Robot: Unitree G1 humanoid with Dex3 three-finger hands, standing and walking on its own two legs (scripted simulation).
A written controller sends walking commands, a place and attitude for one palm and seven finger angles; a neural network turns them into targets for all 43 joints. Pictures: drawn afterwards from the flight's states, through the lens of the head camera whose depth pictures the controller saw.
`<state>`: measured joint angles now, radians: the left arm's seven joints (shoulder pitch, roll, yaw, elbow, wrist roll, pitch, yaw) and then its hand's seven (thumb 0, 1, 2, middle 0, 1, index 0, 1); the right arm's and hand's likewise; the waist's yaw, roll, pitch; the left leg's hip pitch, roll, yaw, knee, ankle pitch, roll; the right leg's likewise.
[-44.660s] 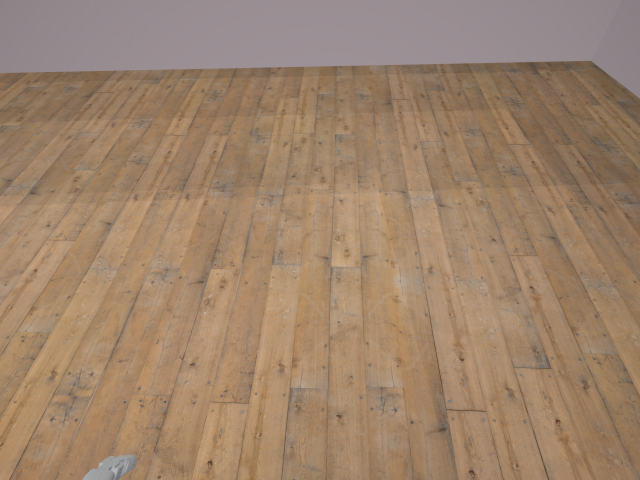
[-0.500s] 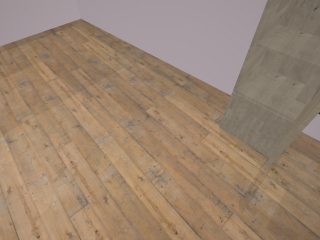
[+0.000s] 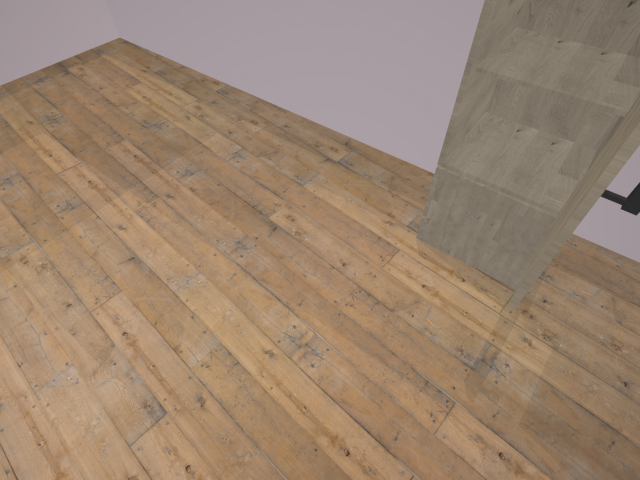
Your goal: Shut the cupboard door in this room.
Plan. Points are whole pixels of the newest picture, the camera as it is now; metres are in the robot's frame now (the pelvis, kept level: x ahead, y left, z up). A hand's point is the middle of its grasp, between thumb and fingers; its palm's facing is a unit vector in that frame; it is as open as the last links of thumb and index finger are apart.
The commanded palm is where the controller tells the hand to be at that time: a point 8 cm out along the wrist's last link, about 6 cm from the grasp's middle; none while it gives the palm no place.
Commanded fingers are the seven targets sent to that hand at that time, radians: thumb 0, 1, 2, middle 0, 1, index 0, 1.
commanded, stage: turn or walk to find it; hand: left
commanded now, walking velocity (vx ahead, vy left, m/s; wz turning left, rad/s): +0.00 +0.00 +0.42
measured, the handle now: out of the picture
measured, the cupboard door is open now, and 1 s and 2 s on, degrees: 88 88 88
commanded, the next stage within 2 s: stand and wait in 0.46 s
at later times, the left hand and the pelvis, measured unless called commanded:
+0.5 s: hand out of the picture +0.00 +0.21 -0.18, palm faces +0.19 -0.95 -0.23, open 7.3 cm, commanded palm none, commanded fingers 0.00 0.90 0.90 -0.20 -0.30 -0.20 -0.30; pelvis -0.01 +0.00 -0.01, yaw +10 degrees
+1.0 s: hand out of the picture -0.04 +0.12 -0.16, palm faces +0.32 -0.92 -0.23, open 7.3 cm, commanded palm none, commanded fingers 0.00 0.90 0.90 -0.20 -0.30 -0.20 -0.30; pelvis +0.00 -0.05 +0.00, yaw +16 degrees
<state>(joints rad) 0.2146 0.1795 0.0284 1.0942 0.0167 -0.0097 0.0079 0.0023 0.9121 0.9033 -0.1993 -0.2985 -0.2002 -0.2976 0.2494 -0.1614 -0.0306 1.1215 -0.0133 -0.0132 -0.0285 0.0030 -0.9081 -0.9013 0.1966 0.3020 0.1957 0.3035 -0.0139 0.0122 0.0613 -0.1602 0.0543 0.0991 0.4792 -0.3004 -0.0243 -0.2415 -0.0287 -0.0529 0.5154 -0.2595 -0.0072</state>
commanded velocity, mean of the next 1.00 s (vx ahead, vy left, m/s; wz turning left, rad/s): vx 0.00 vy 0.00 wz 0.25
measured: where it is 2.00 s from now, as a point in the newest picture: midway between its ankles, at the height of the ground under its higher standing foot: outside the picture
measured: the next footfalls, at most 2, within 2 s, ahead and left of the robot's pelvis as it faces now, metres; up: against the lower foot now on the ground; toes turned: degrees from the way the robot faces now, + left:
right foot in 0.68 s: +0.04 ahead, -0.12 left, +0.00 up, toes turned +10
left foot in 1.12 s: -0.02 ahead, +0.08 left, +0.00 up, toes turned +23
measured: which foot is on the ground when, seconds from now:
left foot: down 0.00-0.70, up 0.72-1.00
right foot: down 0.00-0.44, up 0.46-0.66, down 0.68-1.00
